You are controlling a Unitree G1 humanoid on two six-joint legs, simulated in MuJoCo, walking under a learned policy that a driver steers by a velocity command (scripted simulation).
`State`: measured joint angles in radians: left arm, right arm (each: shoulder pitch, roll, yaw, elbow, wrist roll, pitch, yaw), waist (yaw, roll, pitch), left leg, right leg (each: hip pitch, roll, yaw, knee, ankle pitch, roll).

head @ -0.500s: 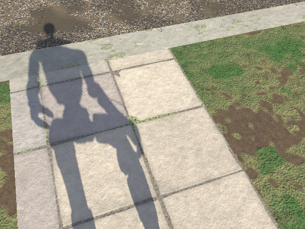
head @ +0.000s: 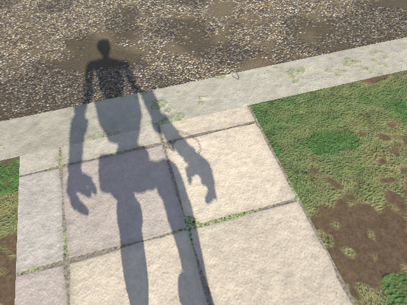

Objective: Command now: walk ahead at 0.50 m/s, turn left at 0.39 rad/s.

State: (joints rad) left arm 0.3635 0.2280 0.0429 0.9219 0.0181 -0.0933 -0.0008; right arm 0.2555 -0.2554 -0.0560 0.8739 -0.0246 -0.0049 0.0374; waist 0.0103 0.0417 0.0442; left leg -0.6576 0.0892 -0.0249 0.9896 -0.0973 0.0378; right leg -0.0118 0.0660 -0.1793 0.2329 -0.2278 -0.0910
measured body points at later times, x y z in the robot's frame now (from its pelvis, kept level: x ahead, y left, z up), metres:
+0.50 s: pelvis +0.27 +0.06 +0.00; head +0.30 +0.08 +0.45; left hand +0.35 +0.35 -0.12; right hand +0.37 -0.20 -0.13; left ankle +0.23 +0.09 -0.75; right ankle +0.40 -0.09 -0.67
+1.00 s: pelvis +0.45 +0.07 -0.01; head +0.49 +0.08 +0.44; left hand +0.42 +0.34 -0.13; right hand +0.68 -0.11 -0.14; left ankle +0.38 +0.18 -0.70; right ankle +0.57 +0.03 -0.75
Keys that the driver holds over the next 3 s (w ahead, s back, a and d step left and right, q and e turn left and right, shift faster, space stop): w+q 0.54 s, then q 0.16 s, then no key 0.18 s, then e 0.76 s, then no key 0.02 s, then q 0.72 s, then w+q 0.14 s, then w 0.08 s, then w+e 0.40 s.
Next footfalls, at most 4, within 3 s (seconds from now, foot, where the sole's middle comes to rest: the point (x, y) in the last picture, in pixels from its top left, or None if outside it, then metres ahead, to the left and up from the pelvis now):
0.24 left None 0.27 0.10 -0.78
0.74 right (207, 269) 0.61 0.05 -0.78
1.12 left None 0.45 0.20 -0.78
1.48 right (229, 304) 0.49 -0.02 -0.78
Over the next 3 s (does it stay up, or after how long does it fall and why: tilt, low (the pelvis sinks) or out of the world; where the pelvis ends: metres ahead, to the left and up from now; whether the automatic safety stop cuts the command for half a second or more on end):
stays up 0.54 0.14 0.00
